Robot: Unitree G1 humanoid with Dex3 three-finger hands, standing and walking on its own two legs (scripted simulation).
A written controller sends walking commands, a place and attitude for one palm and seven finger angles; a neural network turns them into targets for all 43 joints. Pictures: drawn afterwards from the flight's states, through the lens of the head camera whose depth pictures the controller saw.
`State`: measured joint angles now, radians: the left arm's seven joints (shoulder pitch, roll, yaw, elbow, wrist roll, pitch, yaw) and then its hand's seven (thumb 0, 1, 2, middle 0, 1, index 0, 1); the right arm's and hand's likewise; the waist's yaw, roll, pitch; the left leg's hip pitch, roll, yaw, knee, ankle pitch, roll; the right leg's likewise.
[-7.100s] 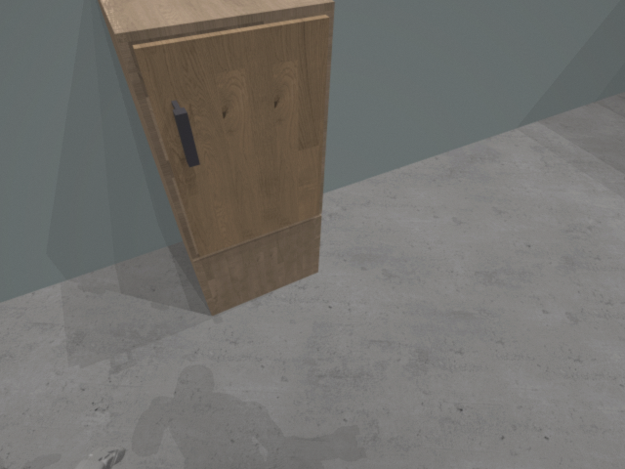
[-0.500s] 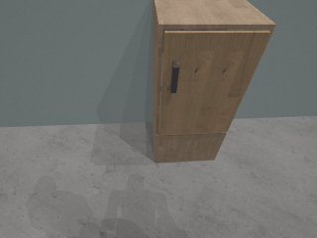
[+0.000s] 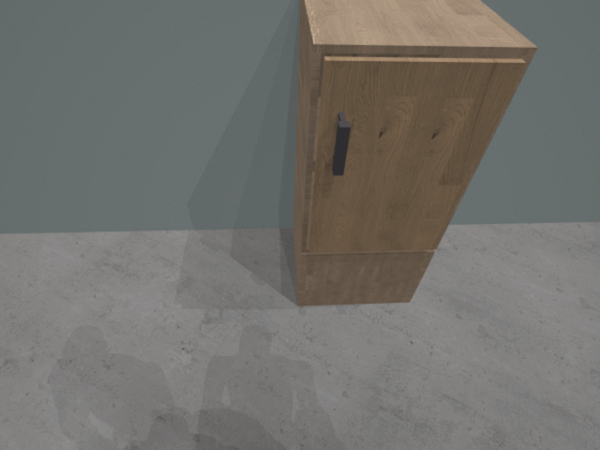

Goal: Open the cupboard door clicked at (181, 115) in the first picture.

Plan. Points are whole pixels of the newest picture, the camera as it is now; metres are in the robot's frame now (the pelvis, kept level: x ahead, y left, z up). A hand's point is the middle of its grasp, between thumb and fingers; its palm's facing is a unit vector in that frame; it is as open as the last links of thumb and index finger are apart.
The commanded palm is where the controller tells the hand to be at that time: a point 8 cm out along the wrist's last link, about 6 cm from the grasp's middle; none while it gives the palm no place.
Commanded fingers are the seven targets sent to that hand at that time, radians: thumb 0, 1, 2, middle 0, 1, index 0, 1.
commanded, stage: look again from close up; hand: left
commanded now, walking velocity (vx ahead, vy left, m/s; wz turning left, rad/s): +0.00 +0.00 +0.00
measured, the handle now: (339, 143) +0.72 -0.04 +0.01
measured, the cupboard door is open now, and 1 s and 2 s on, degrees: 0 0 0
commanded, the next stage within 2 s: shuffle to correct the standing spot in 0.04 s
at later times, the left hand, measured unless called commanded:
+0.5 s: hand out of the picture +0.05 +0.13 -0.18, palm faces +0.10 -0.97 -0.20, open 7.4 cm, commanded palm none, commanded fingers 0.00 0.90 0.90 -0.20 -0.30 -0.20 -0.30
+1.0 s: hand out of the picture +0.15 +0.05 -0.19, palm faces +0.17 -0.98 -0.11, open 7.4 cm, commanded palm none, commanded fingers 0.00 0.90 0.90 -0.20 -0.30 -0.20 -0.30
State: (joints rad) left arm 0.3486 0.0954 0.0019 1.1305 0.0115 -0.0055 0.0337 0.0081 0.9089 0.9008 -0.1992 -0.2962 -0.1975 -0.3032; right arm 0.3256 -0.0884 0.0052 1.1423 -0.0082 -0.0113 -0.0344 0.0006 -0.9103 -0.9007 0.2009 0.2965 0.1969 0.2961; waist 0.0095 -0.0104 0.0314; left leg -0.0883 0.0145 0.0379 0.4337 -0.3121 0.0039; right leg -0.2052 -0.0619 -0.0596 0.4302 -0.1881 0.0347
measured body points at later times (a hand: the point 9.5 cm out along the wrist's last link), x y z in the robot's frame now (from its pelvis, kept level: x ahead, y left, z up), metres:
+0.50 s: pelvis +0.06 -0.05 -0.01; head +0.08 -0.06 +0.44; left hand +0.05 +0.18 -0.16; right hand -0.04 -0.25 -0.17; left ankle -0.05 +0.10 -0.73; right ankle +0.05 -0.13 -0.74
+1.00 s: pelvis +0.19 -0.10 -0.01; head +0.21 -0.08 +0.44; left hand +0.14 +0.11 -0.18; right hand +0.30 -0.31 -0.15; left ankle +0.20 +0.01 -0.74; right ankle +0.15 -0.23 -0.66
